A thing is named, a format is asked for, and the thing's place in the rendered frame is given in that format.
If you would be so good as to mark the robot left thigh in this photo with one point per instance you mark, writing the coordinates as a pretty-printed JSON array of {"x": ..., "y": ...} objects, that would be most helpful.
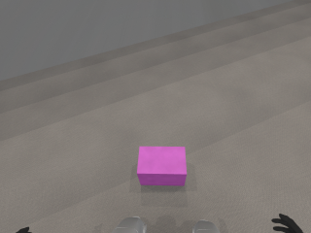
[{"x": 131, "y": 225}]

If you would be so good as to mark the robot right hand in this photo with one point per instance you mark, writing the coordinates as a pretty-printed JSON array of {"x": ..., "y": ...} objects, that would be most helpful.
[{"x": 285, "y": 220}]

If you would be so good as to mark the robot right thigh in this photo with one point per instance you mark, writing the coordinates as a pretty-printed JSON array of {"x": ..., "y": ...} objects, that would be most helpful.
[{"x": 204, "y": 226}]

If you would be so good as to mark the robot thigh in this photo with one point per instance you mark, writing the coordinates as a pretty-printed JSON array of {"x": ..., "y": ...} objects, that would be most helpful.
[
  {"x": 131, "y": 225},
  {"x": 204, "y": 226}
]

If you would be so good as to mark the carton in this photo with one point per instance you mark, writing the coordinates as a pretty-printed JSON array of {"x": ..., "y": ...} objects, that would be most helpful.
[{"x": 162, "y": 166}]

